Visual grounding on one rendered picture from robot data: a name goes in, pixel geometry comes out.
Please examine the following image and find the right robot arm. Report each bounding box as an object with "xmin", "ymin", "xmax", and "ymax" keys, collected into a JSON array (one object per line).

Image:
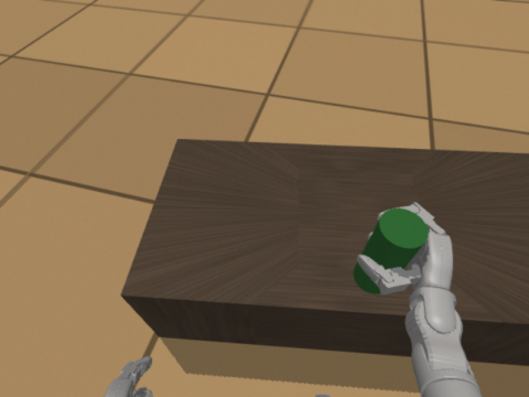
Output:
[{"xmin": 405, "ymin": 286, "xmax": 483, "ymax": 397}]

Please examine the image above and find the left robot hand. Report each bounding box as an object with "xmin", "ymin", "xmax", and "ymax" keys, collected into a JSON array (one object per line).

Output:
[{"xmin": 103, "ymin": 356, "xmax": 153, "ymax": 397}]

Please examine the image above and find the can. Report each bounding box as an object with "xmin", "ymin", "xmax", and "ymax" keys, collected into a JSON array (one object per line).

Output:
[{"xmin": 353, "ymin": 208, "xmax": 428, "ymax": 294}]

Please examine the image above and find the right robot hand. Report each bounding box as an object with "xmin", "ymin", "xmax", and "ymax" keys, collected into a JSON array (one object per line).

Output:
[{"xmin": 356, "ymin": 203, "xmax": 453, "ymax": 295}]

